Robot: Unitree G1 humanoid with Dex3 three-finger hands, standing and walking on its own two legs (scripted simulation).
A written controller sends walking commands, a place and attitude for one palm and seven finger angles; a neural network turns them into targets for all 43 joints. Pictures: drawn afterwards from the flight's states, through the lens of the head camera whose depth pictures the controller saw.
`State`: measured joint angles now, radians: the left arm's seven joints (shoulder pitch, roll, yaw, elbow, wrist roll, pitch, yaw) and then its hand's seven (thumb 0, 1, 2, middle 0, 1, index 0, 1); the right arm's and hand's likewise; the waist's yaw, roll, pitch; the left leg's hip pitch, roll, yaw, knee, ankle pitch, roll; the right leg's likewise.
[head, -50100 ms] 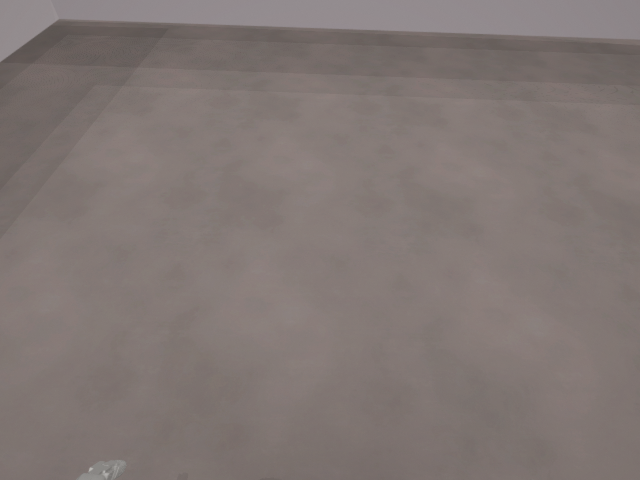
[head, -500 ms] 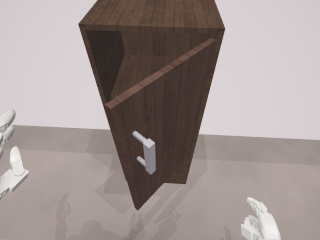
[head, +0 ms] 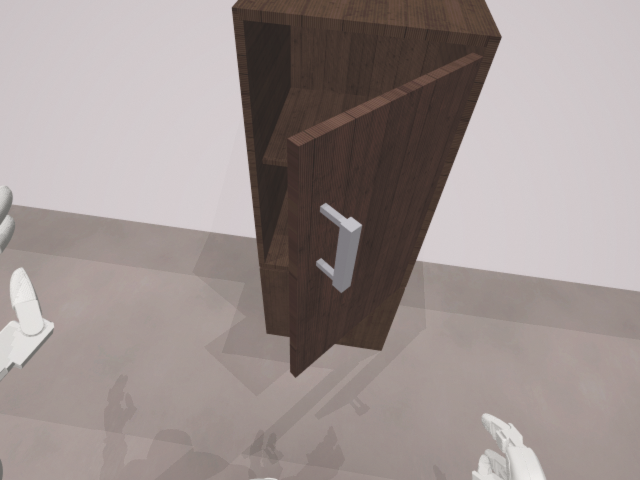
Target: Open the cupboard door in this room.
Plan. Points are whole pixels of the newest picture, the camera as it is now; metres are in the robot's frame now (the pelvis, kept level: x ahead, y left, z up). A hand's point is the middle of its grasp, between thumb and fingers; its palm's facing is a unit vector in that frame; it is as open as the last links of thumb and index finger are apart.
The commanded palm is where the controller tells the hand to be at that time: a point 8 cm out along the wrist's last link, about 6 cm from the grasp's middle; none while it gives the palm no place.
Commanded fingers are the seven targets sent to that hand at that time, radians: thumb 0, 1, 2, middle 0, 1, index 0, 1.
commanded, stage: step back with the hand held close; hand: left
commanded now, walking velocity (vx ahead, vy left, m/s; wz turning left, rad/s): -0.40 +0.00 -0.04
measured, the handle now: (335, 249) +0.39 +0.02 +0.08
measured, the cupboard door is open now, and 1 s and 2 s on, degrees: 51 51 51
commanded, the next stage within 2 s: stop stepping back and stand still in 0.18 s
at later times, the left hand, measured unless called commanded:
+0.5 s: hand (27, 431) +0.12 +0.22 +0.18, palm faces +0.32 -0.82 -0.47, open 7.4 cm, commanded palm +0.08 +0.26 +0.19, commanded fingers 0.00 0.90 0.90 -0.20 -0.30 -0.20 -0.30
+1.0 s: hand out of the picture +0.08 +0.25 +0.18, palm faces +0.42 -0.83 -0.37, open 7.4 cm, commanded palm +0.02 +0.29 +0.19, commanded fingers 0.00 0.90 0.90 -0.20 -0.30 -0.20 -0.30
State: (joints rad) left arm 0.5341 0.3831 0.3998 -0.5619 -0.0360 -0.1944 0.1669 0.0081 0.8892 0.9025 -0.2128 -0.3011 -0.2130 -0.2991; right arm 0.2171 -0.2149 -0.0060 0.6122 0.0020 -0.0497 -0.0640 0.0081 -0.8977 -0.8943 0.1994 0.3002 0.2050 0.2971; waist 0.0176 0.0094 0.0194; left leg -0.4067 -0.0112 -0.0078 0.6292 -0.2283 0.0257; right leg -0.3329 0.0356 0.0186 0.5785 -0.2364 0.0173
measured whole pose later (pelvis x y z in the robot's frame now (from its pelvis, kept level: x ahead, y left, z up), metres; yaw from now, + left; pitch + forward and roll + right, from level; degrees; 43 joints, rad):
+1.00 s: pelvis -0.14 +0.00 +0.01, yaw -5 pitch -2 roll -1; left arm 0.49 0.36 0.39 -0.42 -0.04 -0.20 0.17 0.01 0.89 0.90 -0.21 -0.30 -0.21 -0.30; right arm 0.29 -0.24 -0.02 0.68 0.00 -0.10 -0.07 0.01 -0.90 -0.89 0.20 0.30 0.20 0.30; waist 0.01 0.00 -0.02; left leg -0.27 0.03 0.02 0.56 -0.25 0.02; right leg -0.15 0.02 -0.06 0.54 -0.36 -0.03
